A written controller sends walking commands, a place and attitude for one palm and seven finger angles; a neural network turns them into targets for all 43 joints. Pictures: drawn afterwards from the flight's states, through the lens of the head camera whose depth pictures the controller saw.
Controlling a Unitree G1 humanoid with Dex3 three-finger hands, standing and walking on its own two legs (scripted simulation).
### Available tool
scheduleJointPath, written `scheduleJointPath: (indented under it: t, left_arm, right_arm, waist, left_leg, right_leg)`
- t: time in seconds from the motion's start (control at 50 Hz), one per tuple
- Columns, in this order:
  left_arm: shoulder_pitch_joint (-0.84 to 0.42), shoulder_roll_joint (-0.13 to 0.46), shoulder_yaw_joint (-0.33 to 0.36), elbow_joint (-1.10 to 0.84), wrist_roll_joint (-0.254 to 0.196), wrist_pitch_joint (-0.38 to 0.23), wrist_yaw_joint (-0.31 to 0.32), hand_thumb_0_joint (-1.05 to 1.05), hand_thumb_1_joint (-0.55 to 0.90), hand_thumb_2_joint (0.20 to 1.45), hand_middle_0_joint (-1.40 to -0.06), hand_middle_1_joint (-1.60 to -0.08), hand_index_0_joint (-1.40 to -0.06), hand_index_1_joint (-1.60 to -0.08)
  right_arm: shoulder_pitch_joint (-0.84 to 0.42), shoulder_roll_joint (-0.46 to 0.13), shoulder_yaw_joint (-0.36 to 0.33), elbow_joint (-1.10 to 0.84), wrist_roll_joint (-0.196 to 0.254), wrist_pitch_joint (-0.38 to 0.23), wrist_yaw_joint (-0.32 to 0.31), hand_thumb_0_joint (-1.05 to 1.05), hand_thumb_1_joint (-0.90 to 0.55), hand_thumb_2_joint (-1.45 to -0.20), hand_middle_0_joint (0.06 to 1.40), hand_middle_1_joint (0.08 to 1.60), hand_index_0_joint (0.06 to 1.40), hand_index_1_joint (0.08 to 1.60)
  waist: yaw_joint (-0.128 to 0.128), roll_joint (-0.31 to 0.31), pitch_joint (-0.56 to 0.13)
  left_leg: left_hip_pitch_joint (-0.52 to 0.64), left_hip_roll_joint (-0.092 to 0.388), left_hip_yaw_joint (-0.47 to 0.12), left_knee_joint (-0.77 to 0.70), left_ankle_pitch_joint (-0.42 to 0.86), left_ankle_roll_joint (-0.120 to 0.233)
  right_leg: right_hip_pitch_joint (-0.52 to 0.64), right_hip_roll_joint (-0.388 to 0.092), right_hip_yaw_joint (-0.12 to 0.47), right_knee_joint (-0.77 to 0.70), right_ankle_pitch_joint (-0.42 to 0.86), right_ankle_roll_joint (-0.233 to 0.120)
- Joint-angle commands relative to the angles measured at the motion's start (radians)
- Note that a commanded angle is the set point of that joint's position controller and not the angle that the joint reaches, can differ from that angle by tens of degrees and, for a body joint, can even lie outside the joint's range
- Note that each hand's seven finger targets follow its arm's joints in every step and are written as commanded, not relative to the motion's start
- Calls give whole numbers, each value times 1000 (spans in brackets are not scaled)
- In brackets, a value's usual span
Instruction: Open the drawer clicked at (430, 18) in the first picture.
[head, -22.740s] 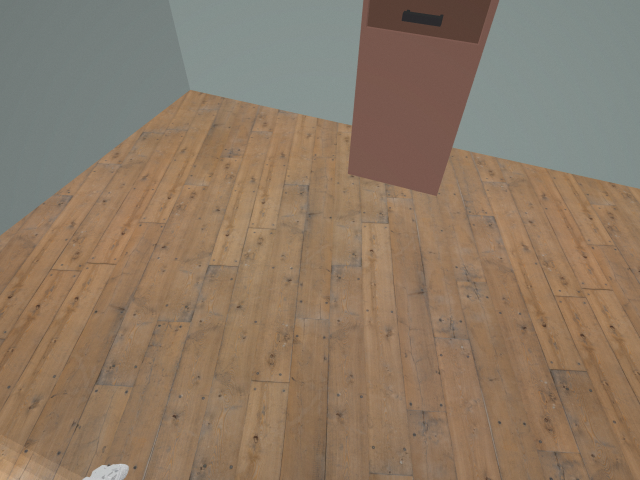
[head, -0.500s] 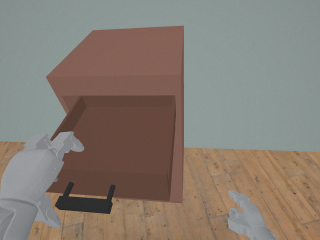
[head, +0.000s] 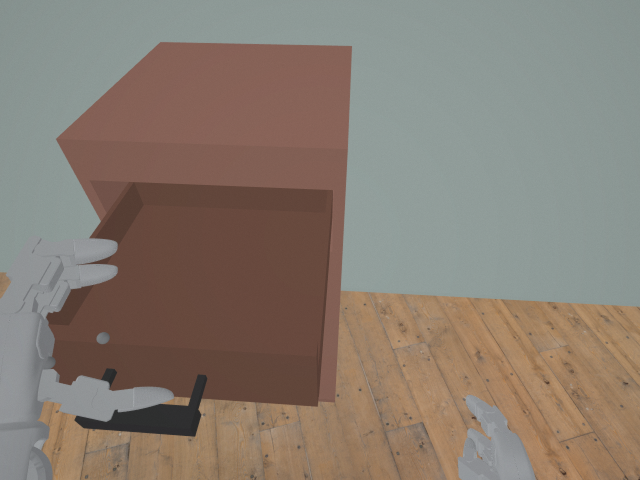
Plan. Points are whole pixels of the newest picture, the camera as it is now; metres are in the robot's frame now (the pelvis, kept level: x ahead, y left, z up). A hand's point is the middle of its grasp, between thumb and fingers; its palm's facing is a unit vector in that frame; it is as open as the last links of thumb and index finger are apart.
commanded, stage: draw the hand back to the body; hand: left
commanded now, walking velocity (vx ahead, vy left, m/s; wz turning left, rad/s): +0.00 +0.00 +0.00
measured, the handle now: (147, 398) +0.20 +0.24 +0.01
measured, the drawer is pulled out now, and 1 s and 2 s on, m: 0.30 0.30 0.30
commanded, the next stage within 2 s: step back with the hand held close in 0.76 s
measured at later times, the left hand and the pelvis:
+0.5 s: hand (94, 325) +0.19 +0.23 +0.19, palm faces +0.41 -0.82 -0.40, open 9.2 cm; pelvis +0.01 -0.01 +0.00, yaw +0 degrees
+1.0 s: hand (91, 320) +0.19 +0.23 +0.19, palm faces +0.40 -0.80 -0.45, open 7.4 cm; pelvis +0.00 -0.01 +0.00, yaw -1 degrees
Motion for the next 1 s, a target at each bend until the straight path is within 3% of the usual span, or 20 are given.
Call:
scheduleJointPath:
  t: [0.0, 0.12, 0.14, 0.18, 0.22, 0.26, 0.28, 0.32, 0.34, 0.4, 0.46, 0.5, 0.54, 0.62, 0.84, 0.86, 0.9, 0.92, 0.94, 0.98]
  left_arm:
    - [-36, 181, 150, -159, -37, -73, 18, 0, -45, 495, -268, -908, -268, -908]
    - [-15, 180, 156, -185, -52, -65, 0, 0, 165, 585, -252, -772, -252, -772]
    - [-24, 180, 157, -194, -51, -64, 0, 0, 200, 600, -250, -750, -250, -750]
    - [-19, 180, 154, -189, -51, -59, 2, 0, 270, 630, -245, -705, -245, -705]
    - [-11, 192, 176, -163, -55, -54, 6, 0, 340, 660, -240, -660, -240, -660]
    - [-25, 195, 182, -153, -49, -57, 10, 0, 410, 690, -235, -615, -235, -615]
    - [-31, 188, 171, -154, -52, -53, 10, 0, 445, 705, -232, -592, -232, -592]
    - [-35, 194, 177, -149, -53, -50, 11, 0, 515, 735, -228, -548, -228, -548]
    - [-51, 199, 182, -156, -51, -49, 13, 0, 550, 750, -225, -525, -225, -525]
    - [-48, 194, 183, -105, -52, -45, 13, 0, 655, 795, -218, -458, -218, -458]
    - [-74, 199, 182, -113, -50, -46, 14, 0, 760, 840, -210, -390, -210, -390]
    - [-64, 197, 181, -103, -53, -42, 15, 0, 830, 870, -205, -345, -205, -345]
    - [-85, 204, 180, -139, -53, -40, 15, 0, 900, 900, -200, -300, -200, -300]
    - [-77, 199, 175, -118, -58, -38, 13, 0, 900, 900, -200, -300, -200, -300]
    - [-86, 199, 180, -118, -56, -45, 9, 0, 900, 900, -200, -300, -200, -300]
    - [-238, 372, 349, -213, -42, -85, 19, 0, 900, 900, -200, -300, -200, -300]
    - [-96, 239, 252, -64, -29, -94, 2, 0, 900, 900, -200, -300, -200, -300]
    - [-60, 218, 232, -52, -24, -97, -3, 0, 900, 900, -200, -300, -200, -300]
    - [-67, 215, 224, -89, -21, -106, -5, 0, 900, 900, -200, -300, -200, -300]
    - [3, 215, 230, -82, -19, -107, -1, 0, 900, 900, -200, -300, -200, -300]
  right_arm:
    - [-158, -103, -43, -144, -3, -64, -1, 0, -900, -900, 200, 300, 200, 300]
    - [-159, -110, -57, -154, 3, -38, 10, 0, -900, -900, 200, 300, 200, 300]
    - [-166, -114, -58, -151, 3, -38, 8, 0, -900, -900, 200, 300, 200, 300]
    - [-159, -113, -60, -153, 6, -30, 10, 0, -900, -900, 200, 300, 200, 300]
    - [-163, -113, -64, -154, 7, -19, 5, 0, -900, -900, 200, 300, 200, 300]
    - [-158, -115, -64, -140, 4, -15, 0, 0, -900, -900, 200, 300, 200, 300]
    - [-156, -112, -64, -149, 8, -13, 0, 0, -900, -900, 200, 300, 200, 300]
    - [-159, -115, -67, -152, 9, -8, -2, 0, -900, -900, 200, 300, 200, 300]
    - [-164, -119, -66, -145, 7, -7, -4, 0, -900, -900, 200, 300, 200, 300]
    - [-160, -118, -67, -141, 6, 4, -4, 0, -900, -900, 200, 300, 200, 300]
    - [-161, -120, -65, -137, 5, 5, -3, 0, -900, -900, 200, 300, 200, 300]
    - [-165, -117, -63, -143, 5, 5, -2, 0, -900, -900, 200, 300, 200, 300]
    - [-174, -119, -63, -148, 6, 2, -4, 0, -900, -900, 200, 300, 200, 300]
    - [-170, -114, -62, -155, 7, 7, -2, 0, -900, -900, 200, 300, 200, 300]
    - [-177, -117, -67, -151, 7, 6, -1, 0, -900, -900, 200, 300, 200, 300]
    - [-134, -135, -68, -186, 14, 16, 4, 0, -900, -900, 200, 300, 200, 300]
    - [-133, -123, -76, -162, 9, 27, 8, 0, -900, -900, 200, 300, 200, 300]
    - [-132, -128, -79, -168, 8, 33, 11, 0, -900, -900, 200, 300, 200, 300]
    - [-140, -136, -81, -178, 7, 32, 14, 0, -900, -900, 200, 300, 200, 300]
    - [-132, -138, -89, -185, 10, 43, 15, 0, -900, -900, 200, 300, 200, 300]
  waist:
    - [2, 78, -30]
    - [-4, 17, -102]
    - [-5, 42, -100]
    - [-8, 34, -102]
    - [-7, -31, -105]
    - [-9, 35, -92]
    - [-13, 0, -90]
    - [-12, -7, -102]
    - [-11, 22, -91]
    - [-11, -21, -79]
    - [-11, 35, -74]
    - [-7, -2, -73]
    - [-7, 29, -78]
    - [-9, 1, -68]
    - [-9, 14, -60]
    - [-40, -7, 26]
    - [-55, -110, 3]
    - [-56, -115, -27]
    - [-54, -70, -54]
    - [-55, -43, -100]
  left_leg:
    - [61, 78, -36, -81, 221, -38]
    - [91, 90, -34, -60, 342, -40]
    - [100, 90, -32, -57, 354, -42]
    - [101, 93, -35, -61, 348, -44]
    - [90, 88, -32, -63, 320, -38]
    - [98, 81, -25, -61, 314, -38]
    - [100, 87, -32, -64, 321, -40]
    - [109, 86, -28, -61, 325, -36]
    - [108, 83, -24, -59, 322, -36]
    - [105, 79, -22, -58, 308, -29]
    - [109, 74, -21, -61, 297, -30]
    - [102, 76, -25, -68, 294, -29]
    - [109, 77, -22, -66, 293, -30]
    - [100, 76, -23, -74, 260, -27]
    - [103, 74, -17, -71, 253, -25]
    - [40, 85, -52, -30, 162, -3]
    - [40, 76, -54, 18, 129, -2]
    - [33, 76, -45, 27, 144, 1]
    - [38, 75, -43, 24, 170, -1]
    - [33, 94, -40, 11, 224, 0]
  right_leg:
    - [-72, -62, 4, -80, 202, -3]
    - [-39, -66, 4, -57, 314, 6]
    - [-45, -65, 7, -63, 316, 5]
    - [-49, -67, 3, -59, 309, 8]
    - [-47, -67, 4, -63, 308, 11]
    - [-62, -68, 4, -74, 299, 9]
    - [-59, -69, 4, -67, 303, 11]
    - [-59, -70, 7, -67, 312, 14]
    - [-62, -70, 11, -76, 313, 11]
    - [-68, -70, 9, -82, 319, 15]
    - [-70, -70, 12, -92, 305, 12]
    - [-61, -70, 8, -88, 304, 14]
    - [-59, -73, 20, -95, 305, 12]
    - [-60, -74, 22, -100, 282, 16]
    - [-65, -73, 31, -120, 280, 16]
    - [-172, -130, 174, -174, 331, 16]
    - [-179, -169, 196, -175, 379, 22]
    - [-157, -175, 182, -158, 416, 35]
    - [-151, -177, 180, -138, 447, 34]
    - [-123, -174, 159, -97, 457, 42]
